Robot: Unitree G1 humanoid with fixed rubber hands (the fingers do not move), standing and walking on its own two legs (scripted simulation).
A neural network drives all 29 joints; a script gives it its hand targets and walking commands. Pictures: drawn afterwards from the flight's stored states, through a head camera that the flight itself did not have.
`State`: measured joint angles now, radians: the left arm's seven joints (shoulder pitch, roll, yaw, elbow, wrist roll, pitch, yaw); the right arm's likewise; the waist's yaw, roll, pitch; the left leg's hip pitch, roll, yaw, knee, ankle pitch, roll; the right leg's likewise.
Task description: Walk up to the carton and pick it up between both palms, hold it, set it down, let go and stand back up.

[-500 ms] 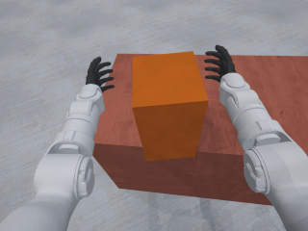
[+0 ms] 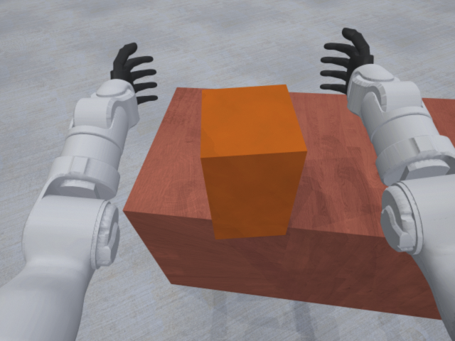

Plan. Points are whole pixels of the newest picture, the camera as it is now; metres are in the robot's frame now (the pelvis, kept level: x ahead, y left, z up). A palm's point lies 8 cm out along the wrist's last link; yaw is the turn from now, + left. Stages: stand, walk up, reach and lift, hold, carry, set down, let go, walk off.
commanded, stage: set down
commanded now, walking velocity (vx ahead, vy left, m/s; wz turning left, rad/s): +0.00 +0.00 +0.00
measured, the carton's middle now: (247, 168) +0.49 -0.02 +0.00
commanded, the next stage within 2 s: let go in 1.94 s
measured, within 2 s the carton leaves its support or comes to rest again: neither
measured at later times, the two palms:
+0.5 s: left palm (120, 113) +0.46 +0.19 +0.19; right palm (354, 104) +0.46 -0.19 +0.19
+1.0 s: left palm (137, 193) +0.38 +0.18 +0.08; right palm (356, 193) +0.37 -0.20 +0.07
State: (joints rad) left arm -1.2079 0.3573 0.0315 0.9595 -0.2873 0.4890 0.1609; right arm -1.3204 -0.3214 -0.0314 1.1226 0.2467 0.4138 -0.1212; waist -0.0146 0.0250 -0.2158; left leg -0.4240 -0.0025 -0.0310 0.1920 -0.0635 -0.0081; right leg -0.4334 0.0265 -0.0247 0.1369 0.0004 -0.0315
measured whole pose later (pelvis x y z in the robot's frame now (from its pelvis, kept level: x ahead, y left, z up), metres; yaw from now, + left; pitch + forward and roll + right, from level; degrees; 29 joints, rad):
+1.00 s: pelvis -0.01 +0.02 +0.00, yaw -1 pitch +8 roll +0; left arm -0.59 0.12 0.08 0.59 -0.11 0.27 0.13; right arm -0.56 -0.24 -0.12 0.68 0.15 0.14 -0.04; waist 0.01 0.01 -0.06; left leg -0.28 -0.03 -0.02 0.24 -0.10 0.02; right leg -0.30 0.01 0.01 0.20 -0.04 -0.01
